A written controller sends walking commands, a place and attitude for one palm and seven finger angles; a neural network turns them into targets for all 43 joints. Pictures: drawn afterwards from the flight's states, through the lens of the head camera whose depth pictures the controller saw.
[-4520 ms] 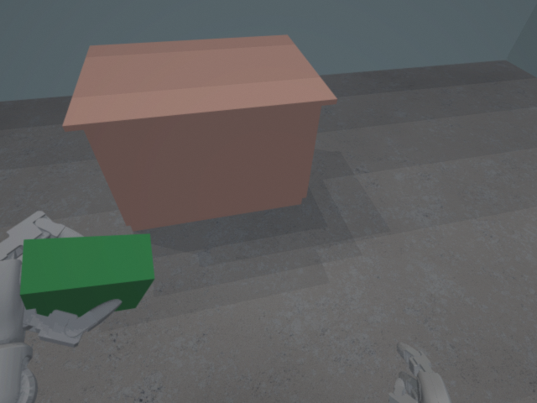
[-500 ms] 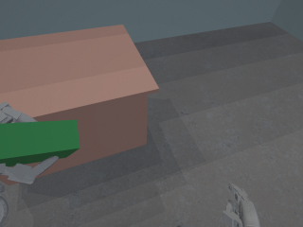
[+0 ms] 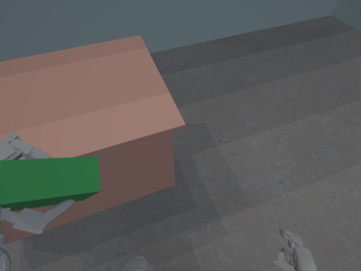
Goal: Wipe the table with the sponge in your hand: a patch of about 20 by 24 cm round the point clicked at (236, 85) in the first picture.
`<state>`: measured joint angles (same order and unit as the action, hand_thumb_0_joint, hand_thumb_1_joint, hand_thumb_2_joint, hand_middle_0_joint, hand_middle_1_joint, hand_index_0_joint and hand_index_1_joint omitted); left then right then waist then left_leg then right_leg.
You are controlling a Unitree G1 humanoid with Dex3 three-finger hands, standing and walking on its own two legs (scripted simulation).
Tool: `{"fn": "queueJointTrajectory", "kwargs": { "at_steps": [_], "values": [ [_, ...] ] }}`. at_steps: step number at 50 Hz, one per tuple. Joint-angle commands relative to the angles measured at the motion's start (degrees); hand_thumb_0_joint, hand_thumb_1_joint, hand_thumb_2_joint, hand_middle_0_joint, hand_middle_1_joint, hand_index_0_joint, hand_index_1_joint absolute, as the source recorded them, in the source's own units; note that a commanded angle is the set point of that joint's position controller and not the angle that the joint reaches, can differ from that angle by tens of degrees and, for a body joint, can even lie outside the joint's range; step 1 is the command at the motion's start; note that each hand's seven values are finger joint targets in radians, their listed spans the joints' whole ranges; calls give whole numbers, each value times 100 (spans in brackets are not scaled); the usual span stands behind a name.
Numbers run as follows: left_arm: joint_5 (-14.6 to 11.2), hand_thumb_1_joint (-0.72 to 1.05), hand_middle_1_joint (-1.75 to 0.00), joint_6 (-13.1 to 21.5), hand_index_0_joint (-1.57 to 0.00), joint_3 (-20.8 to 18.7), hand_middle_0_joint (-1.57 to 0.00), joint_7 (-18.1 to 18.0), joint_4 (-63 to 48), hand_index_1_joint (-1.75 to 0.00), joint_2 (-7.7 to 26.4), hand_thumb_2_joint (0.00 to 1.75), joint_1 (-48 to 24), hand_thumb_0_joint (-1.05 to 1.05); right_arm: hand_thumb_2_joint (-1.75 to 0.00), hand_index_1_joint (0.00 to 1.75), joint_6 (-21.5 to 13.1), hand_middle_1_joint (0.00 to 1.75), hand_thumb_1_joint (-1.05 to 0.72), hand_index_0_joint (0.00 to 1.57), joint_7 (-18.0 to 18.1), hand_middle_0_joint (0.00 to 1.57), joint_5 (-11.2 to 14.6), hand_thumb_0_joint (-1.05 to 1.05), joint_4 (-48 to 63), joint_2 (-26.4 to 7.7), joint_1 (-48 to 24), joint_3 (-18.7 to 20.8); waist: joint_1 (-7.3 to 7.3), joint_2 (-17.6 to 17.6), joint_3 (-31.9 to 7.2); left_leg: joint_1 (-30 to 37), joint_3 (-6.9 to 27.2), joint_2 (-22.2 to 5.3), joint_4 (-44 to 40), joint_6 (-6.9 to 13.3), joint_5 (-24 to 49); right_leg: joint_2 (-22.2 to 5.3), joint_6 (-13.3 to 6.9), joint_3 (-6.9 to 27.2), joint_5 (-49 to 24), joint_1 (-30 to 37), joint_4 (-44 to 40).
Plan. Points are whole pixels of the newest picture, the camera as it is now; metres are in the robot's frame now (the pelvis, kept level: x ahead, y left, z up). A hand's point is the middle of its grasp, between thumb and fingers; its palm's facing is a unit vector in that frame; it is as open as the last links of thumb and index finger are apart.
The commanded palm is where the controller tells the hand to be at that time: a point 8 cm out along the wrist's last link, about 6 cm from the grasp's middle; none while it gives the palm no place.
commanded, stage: take the last steps up to it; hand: left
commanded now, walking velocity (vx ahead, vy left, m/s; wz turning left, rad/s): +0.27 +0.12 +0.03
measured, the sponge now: (64, 183) +0.23 +0.19 +0.15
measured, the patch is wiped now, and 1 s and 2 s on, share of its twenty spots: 0.00 0.00 0.00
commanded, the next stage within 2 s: come to a stop and stand still in 0.64 s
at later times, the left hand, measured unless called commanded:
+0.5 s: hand (54, 134) +0.31 +0.24 +0.17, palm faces +0.42 -0.78 -0.46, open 9.5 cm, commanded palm +0.26 +0.28 +0.17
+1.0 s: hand (65, 113) +0.37 +0.24 +0.17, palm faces +0.38 -0.80 -0.46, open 9.5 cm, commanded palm +0.31 +0.28 +0.17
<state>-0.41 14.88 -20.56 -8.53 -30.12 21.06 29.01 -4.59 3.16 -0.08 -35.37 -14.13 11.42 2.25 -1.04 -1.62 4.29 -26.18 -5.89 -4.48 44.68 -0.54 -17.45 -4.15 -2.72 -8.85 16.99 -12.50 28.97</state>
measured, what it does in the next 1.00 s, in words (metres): walks ahead: left foot, then right foot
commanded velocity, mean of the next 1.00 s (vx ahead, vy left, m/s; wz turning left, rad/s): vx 0.11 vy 0.05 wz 0.01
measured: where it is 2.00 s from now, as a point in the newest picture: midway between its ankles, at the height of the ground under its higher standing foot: outside the picture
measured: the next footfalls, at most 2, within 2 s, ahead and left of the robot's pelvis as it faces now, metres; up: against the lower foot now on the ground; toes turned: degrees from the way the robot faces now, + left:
left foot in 0.10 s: +0.13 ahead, +0.15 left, +0.00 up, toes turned +8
right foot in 0.38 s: +0.20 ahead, -0.08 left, +0.00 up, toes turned -3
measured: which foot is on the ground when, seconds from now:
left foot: up 0.00-0.08, down 0.10-0.40, up 0.42-0.72, down 0.74-1.00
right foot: down 0.00-0.12, up 0.14-0.36, down 0.38-1.00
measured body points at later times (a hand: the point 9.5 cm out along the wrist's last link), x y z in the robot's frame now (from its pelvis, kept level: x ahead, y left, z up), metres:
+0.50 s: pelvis +0.10 +0.00 -0.01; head +0.12 -0.03 +0.44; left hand +0.29 +0.28 +0.19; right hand +0.26 -0.21 -0.13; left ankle +0.08 +0.14 -0.68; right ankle +0.11 -0.07 -0.74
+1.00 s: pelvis +0.15 +0.00 -0.01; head +0.18 +0.00 +0.44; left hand +0.34 +0.28 +0.19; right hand +0.33 -0.20 -0.10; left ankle +0.18 +0.14 -0.74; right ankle +0.16 -0.08 -0.74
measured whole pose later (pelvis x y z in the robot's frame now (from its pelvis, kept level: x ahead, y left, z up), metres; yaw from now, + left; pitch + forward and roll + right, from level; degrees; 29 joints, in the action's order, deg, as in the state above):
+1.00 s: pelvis +0.15 +0.00 -0.01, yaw +1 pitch -1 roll +1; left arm -1.9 10.6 -20.5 -8.7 -30.7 22.5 27.9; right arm -7.0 2.6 0.2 -33.2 -8.5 10.8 -2.2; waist -0.1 -0.2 3.8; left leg -16.7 -5.7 -3.5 30.7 -1.4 -13.1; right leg 0.3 -0.7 -4.8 17.0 -14.9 32.9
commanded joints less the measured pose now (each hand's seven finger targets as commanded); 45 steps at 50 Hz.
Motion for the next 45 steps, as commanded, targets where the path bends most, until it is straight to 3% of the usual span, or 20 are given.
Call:
{"fn": "queueJointTrajectory", "kwargs": {
  "at_steps": [1, 3, 4, 5, 6, 7, 11, 17, 18, 20, 21, 23, 26, 29, 35, 36, 38, 39, 41, 45],
  "values": [
    [-122, 10, -160, 249, -120, -879, -120, -300, -1106, -160, 1030, 130, -218, 0, -90, 30, -276, 30, -90, 20, 35, 20, -27, 0, 980, -189, -310, 77, 185, -602, -1085, 724, -467, 286, -1297, 32, 425, -1215, -419, 1056, -1814, 773, -624],
    [-111, 10, -160, 264, -120, -799, -120, -294, -1165, -160, 1024, 130, -533, 0, -90, 30, -267, 30, -90, 20, 78, 20, -7, 0, 974, -278, -226, 142, 96, -267, -1061, 1444, -477, 276, -1903, 88, 685, -1003, -231, 918, -1302, 456, -123],
    [-112, 10, -160, 271, -120, -665, -120, -265, -1158, -160, 951, 130, -648, 0, -90, 30, -278, 30, -90, 20, 106, 20, 36, 0, 981, -395, -153, 191, 4, 321, -1024, 2089, -15, 1, -2115, 250, 772, -775, -68, 782, -945, -165, 655],
    [-129, 10, -160, 303, -120, -656, -120, -261, -1289, -160, 936, 130, -802, 0, -90, 30, -288, 30, -90, 20, 97, 20, 58, 0, 1021, -545, -192, 228, 4, 1469, -1187, 2713, 1323, -929, -2338, 718, 1411, -112, 230, 335, 57, -1048, 1896],
    [-140, 10, -160, 357, -120, -640, -120, -249, -1145, -160, 939, 130, -822, 0, -90, 30, -323, 30, -90, 20, 64, 20, 83, 0, 1066, -486, -185, 203, 53, 1690, -1184, 2942, 2609, -1694, -2595, 1265, 2199, 262, 334, 342, 1921, -1834, 2964],
    [-119, 10, -160, 317, -120, -742, -120, -194, -723, -160, 1131, 130, -647, 0, -90, 30, -355, 30, -90, 20, 83, 20, 43, 0, 950, -457, -255, 159, 46, 1755, -1108, 2486, 2931, -1970, -2815, 1554, 1393, 94, 322, 664, 2043, -2067, 3654],
    [-118, 10, -160, 284, -120, -625, -120, -117, -1516, -160, 966, 130, -513, 0, -90, 30, -491, 30, -90, 20, 10, 20, 87, 0, 829, -381, -305, 148, 132, 1449, -968, 1931, 1331, -1261, -2593, 1270, 1550, -105, 405, 505, 1022, -1804, 2855],
    [-143, 10, -160, 127, -120, -743, -120, -167, -966, -160, 954, 130, -365, 0, -90, 30, -546, 30, -90, 20, 68, 20, 59, 0, 746, -352, -296, 24, 152, 1210, -1033, 935, 521, -889, -2069, 724, 378, 274, 439, -119, 319, 88, 417],
    [-113, 10, -160, 101, -120, -744, -120, -173, -805, -160, 982, 130, -506, 0, -90, 30, -503, 30, -90, 20, 92, 20, 53, 0, 733, -348, -333, 20, 148, 845, -993, 573, 406, -723, -1611, 574, -72, 146, 355, 139, 84, 488, -122],
    [-129, 10, -160, 36, -120, -875, -120, -190, -562, -160, 1222, 130, -763, 0, -90, 30, -429, 30, -90, 20, 75, 20, 51, 0, 828, -152, -378, -46, 122, -1593, -858, -955, -195, 425, 740, 60, -1389, -1765, -585, 3486, -50, 968, -1301],
    [-216, 10, -160, 61, -120, -797, -120, -154, -587, -160, 1154, 130, -937, 0, -90, 30, -442, 30, -90, 20, 5, 20, 31, 0, 770, -353, -393, 82, 173, -1635, -799, -1116, 419, 296, 1794, -4, -1194, -2147, -839, 3911, -295, 846, -1512],
    [-185, 10, -160, 164, -120, -791, -120, -125, -571, -160, 1095, 130, -880, 0, -90, 30, -373, 30, -90, 20, -16, 20, 16, 0, 609, -201, -442, -75, 84, -673, -678, -1263, 700, 97, 2397, -106, -665, -1901, -826, 2831, -1794, 877, -1167],
    [-67, 10, -160, 297, -120, -716, -120, -130, -564, -160, 996, 130, -647, 0, -90, 30, -264, 30, -90, 20, 14, 20, -17, 0, 650, -184, -516, -104, 76, -559, -935, -677, 340, 89, 1209, -85, -364, -1431, -516, 1359, -3887, 1006, -701],
    [-73, 10, -160, 328, -120, -746, -120, -195, -858, -160, 1027, 130, -392, 0, -90, 30, -245, 30, -90, 20, 13, 20, -49, 0, 809, -162, -531, -57, 162, -620, -1238, -116, -113, 244, -189, -19, -64, -1300, -468, 1025, -4026, 1326, -571],
    [-126, 10, -160, 235, -120, -777, -120, -262, -1284, -160, 1077, 130, -320, 0, -90, 30, -193, 30, -90, 20, 47, 20, -12, 0, 1029, -279, -320, 96, 94, -166, -1250, 1539, -227, 348, -2043, 106, 950, -960, -160, 947, -2278, 626, 91],
    [-147, 10, -160, 262, -120, -783, -120, -258, -1366, -160, 1124, 130, -453, 0, -90, 30, -186, 30, -90, 20, 72, 20, 20, 0, 1053, -379, -288, 132, 60, 267, -1288, 1997, 144, -4, -2136, 284, 1364, -706, 9, 821, -1753, 183, 616],
    [-198, 10, -160, 273, -120, -714, -120, -212, -1009, -160, 1033, 130, -451, 0, -90, 30, -198, 30, -90, 20, 46, 20, 84, 0, 1107, -496, -214, 168, 124, 1367, -1270, 2548, 2140, -1424, -2428, 1052, 3012, 226, 327, 447, 1590, -1207, 2010],
    [-205, 10, -160, 259, -120, -777, -120, -155, -1004, -160, 1169, 130, -492, 0, -90, 30, -232, 30, -90, 20, 90, 20, -11, 0, 1065, -455, -343, 129, 121, 1938, -1077, 2273, 2539, -1681, -2717, 1257, 2767, 213, 346, 655, 1941, -1473, 2642],
    [-173, 10, -160, 195, -120, -718, -120, -139, -1143, -160, 1121, 130, -453, 0, -90, 30, -293, 30, -90, 20, 44, 20, -9, 0, 967, -379, -303, 72, 123, 1259, -1040, 2168, 1994, -1507, -2457, 1197, 3317, 123, 377, 816, 1277, -1374, 2316],
    [-209, 10, -160, 2, -120, -600, -120, -123, -1509, -160, 1008, 130, -216, 0, -90, 30, -452, 30, -90, 20, -21, 20, 12, 0, 962, -388, -323, -24, 104, 1501, -1179, 1748, 909, -1050, -2323, 652, 3210, 362, 421, 452, 605, -376, 842]
  ]
}}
